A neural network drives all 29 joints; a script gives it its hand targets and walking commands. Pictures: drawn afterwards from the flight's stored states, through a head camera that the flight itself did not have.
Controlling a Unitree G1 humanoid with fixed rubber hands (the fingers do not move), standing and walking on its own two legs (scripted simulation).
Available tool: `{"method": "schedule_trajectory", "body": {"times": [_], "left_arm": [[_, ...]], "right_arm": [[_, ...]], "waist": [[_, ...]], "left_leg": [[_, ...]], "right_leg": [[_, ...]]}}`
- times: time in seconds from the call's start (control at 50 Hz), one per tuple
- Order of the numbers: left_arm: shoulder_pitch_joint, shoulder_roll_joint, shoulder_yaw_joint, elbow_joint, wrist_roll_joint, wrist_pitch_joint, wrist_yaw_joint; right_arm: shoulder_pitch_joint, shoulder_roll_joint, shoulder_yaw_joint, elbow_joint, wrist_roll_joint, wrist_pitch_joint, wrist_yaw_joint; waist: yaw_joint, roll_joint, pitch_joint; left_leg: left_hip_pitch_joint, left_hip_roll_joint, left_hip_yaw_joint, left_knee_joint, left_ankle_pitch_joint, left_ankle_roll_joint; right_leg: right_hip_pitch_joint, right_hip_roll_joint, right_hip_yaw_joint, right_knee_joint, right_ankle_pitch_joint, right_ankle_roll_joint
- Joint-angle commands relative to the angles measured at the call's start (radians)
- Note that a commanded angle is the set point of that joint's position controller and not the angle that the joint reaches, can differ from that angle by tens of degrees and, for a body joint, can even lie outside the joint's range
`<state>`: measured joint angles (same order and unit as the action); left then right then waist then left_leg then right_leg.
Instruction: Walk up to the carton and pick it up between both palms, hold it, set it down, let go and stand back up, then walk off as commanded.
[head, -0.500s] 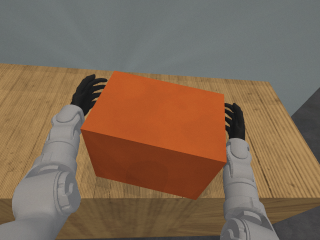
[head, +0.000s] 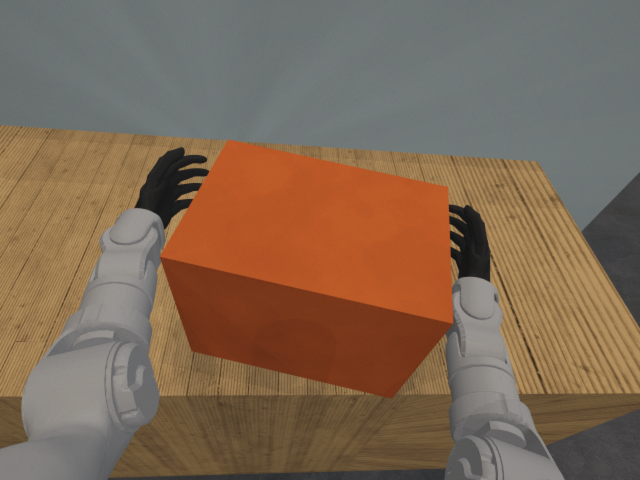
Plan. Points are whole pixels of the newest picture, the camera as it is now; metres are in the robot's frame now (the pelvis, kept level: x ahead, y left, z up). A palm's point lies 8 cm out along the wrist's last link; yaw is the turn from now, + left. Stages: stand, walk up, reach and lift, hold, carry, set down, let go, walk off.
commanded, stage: set down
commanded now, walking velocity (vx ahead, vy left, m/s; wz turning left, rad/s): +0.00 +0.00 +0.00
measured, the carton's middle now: (312, 273) +0.39 -0.02 +0.01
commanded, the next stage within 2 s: none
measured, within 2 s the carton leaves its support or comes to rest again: neither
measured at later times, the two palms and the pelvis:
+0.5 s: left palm (145, 240) +0.42 +0.21 +0.04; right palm (457, 266) +0.38 -0.21 +0.06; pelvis +0.00 +0.01 -0.01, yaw -1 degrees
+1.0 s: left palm (119, 247) +0.40 +0.23 +0.06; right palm (475, 324) +0.31 -0.23 +0.02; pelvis -0.02 +0.01 -0.01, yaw +0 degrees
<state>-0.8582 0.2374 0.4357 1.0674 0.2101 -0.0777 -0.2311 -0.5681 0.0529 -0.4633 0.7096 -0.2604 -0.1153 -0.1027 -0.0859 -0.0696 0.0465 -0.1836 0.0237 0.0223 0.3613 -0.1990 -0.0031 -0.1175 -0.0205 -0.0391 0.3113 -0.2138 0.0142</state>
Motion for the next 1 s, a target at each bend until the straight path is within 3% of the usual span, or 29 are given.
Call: {"method": "schedule_trajectory", "body": {"times": [0.0, 0.1, 0.2, 0.26, 0.4, 0.54, 0.66, 0.76, 0.9, 0.98], "left_arm": [[-0.35, 0.04, -0.19, 0.061, -0.082, -0.049, 0.069], [-0.446, 0.188, -0.395, 0.144, -0.326, -0.144, 0.128], [-0.486, 0.238, -0.488, 0.206, -0.446, -0.221, 0.153], [-0.497, 0.256, -0.495, 0.213, -0.458, -0.248, 0.152], [-0.495, 0.325, -0.536, 0.266, -0.502, -0.275, 0.152], [-0.489, 0.344, -0.613, 0.297, -0.58, -0.286, 0.139], [-0.411, 0.356, -0.629, 0.265, -0.601, -0.286, 0.12], [-0.324, 0.365, -0.603, 0.223, -0.58, -0.282, 0.107], [-0.213, 0.388, -0.552, 0.189, -0.555, -0.268, 0.095], [-0.178, 0.403, -0.527, 0.154, -0.546, -0.26, 0.09]], "right_arm": [[-0.323, -0.043, 0.222, 0.192, 0.135, -0.037, -0.023], [-0.42, -0.164, 0.328, 0.275, 0.334, -0.08, -0.067], [-0.48, -0.239, 0.387, 0.376, 0.461, -0.119, -0.065], [-0.498, -0.265, 0.414, 0.433, 0.503, -0.141, -0.057], [-0.524, -0.384, 0.446, 0.53, 0.583, -0.177, -0.055], [-0.542, -0.448, 0.467, 0.542, 0.633, -0.189, -0.048], [-0.469, -0.454, 0.504, 0.515, 0.672, -0.198, -0.04], [-0.401, -0.448, 0.533, 0.443, 0.693, -0.217, -0.042], [-0.341, -0.437, 0.553, 0.258, 0.693, -0.243, -0.052], [-0.306, -0.428, 0.558, 0.177, 0.684, -0.244, -0.058]], "waist": [[-0.03, 0.104, -0.232], [-0.05, 0.102, -0.449], [-0.038, 0.137, -0.602], [-0.035, 0.147, -0.64], [-0.063, 0.156, -0.675], [-0.083, 0.159, -0.661], [-0.065, 0.16, -0.646], [-0.036, 0.156, -0.635], [0.002, 0.115, -0.633], [0.019, 0.096, -0.61]], "left_leg": [[0.082, -0.009, 0.032, 0.027, 0.198, 0.006], [0.016, -0.009, 0.012, 0.111, 0.261, -0.015], [0.046, -0.008, 0.007, 0.196, 0.421, -0.044], [0.05, -0.011, 0.002, 0.219, 0.473, -0.051], [0.049, -0.02, -0.007, 0.246, 0.478, -0.069], [0.055, -0.02, -0.021, 0.253, 0.438, -0.083], [0.077, -0.023, -0.027, 0.244, 0.431, -0.083], [0.096, -0.027, -0.026, 0.233, 0.439, -0.079], [0.095, -0.036, -0.014, 0.223, 0.417, -0.065], [0.089, -0.037, -0.008, 0.205, 0.363, -0.053]], "right_leg": [[-0.161, 0.039, -0.025, -0.004, 0.262, 0.059], [-0.206, 0.038, -0.015, 0.065, 0.304, 0.033], [-0.303, 0.037, -0.026, 0.117, 0.371, 0.011], [-0.331, 0.037, -0.031, 0.132, 0.405, 0.01], [-0.375, 0.046, -0.043, 0.134, 0.408, 0.008], [-0.433, 0.049, -0.059, 0.129, 0.348, 0.002], [-0.412, 0.049, -0.055, 0.119, 0.341, 0.0], [-0.362, 0.052, -0.048, 0.115, 0.356, 0.0], [-0.288, 0.055, -0.035, 0.116, 0.362, 0.008], [-0.263, 0.053, -0.027, 0.107, 0.313, 0.009]]}}
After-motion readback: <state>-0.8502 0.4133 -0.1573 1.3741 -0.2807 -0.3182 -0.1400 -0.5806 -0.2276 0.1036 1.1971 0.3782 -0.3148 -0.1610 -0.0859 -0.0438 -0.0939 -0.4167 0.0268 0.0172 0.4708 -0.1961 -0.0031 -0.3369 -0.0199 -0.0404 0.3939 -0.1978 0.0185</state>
